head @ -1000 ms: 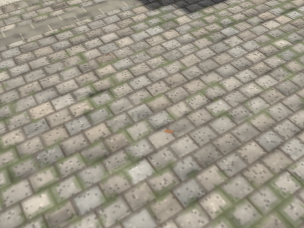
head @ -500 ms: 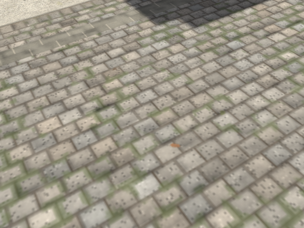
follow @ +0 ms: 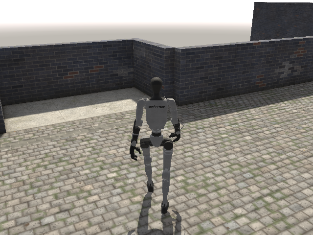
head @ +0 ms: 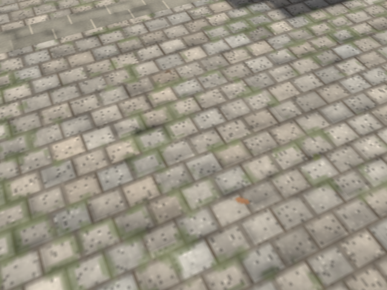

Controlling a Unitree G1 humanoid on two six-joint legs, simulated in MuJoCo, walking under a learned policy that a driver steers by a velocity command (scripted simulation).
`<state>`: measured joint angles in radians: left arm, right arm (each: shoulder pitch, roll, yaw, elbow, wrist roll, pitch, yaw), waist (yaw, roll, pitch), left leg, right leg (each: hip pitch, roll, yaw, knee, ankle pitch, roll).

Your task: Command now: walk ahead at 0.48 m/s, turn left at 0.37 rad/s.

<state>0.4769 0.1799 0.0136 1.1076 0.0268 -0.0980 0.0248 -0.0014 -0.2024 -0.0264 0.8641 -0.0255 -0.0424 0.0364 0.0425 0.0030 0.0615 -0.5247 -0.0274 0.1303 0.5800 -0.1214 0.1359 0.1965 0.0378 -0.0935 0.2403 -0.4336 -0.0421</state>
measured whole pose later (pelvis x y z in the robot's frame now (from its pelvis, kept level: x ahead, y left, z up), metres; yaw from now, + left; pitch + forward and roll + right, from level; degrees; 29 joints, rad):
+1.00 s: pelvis +0.54 +0.09 +0.02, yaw +35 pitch +1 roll -2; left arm 0.40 0.24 0.05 0.90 0.02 -0.09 0.00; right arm 0.05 -0.26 -0.04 0.72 -0.04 0.00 0.08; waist 0.06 0.04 0.05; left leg -0.64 0.06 0.05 0.74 -0.06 0.07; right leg 0.04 0.01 -0.24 0.24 -0.30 -0.01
